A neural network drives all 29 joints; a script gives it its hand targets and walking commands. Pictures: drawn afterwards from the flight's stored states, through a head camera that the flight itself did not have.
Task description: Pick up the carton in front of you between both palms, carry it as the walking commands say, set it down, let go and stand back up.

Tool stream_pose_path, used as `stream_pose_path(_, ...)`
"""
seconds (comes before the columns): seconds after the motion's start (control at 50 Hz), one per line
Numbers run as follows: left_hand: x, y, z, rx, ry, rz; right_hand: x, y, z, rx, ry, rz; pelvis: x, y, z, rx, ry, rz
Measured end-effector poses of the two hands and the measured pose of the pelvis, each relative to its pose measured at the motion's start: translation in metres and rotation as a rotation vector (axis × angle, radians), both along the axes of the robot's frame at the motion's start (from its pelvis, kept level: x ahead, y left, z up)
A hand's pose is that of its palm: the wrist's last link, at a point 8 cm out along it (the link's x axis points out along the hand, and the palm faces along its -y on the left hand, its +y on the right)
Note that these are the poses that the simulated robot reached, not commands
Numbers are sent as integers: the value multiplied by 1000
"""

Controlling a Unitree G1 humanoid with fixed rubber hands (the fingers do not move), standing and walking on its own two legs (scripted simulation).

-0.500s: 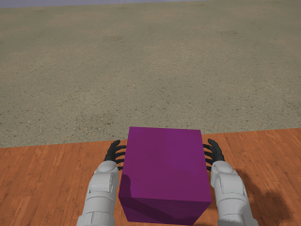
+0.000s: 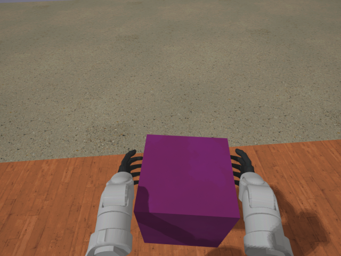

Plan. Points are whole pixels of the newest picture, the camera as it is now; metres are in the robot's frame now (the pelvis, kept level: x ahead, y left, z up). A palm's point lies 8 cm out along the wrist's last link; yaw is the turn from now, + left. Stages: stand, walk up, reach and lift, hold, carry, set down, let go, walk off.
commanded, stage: reach and lift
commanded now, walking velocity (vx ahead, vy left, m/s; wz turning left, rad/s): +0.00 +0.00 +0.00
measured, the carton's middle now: (183, 193) +0.30 +0.00 -0.05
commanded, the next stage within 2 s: hold in 0.46 s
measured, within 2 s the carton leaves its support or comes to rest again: neither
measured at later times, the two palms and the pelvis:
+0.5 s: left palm (124, 175) +0.30 +0.15 +0.04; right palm (247, 175) +0.30 -0.15 +0.04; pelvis +0.01 +0.00 +0.00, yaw +0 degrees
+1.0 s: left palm (123, 175) +0.29 +0.15 +0.05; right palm (250, 174) +0.29 -0.15 +0.06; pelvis +0.00 +0.00 +0.00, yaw +0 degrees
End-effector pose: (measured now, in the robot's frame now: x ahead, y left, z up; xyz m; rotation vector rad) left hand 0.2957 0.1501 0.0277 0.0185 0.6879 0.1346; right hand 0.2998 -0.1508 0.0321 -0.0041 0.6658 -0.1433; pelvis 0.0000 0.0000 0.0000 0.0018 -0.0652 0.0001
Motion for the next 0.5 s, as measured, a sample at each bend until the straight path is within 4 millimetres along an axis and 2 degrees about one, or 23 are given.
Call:
stream_pose_path(0.28, 3, -1, 5, 20, 5, -14, 4, 0, 6, -21, 4, 16, 13, 0, 4, 0, -11, 0)
stream_pose_path(0.5, 1, -1, 11, 24, 1, -14, 2, 0, 12, -23, -3, 19, 14, 0, 5, 0, -24, 1)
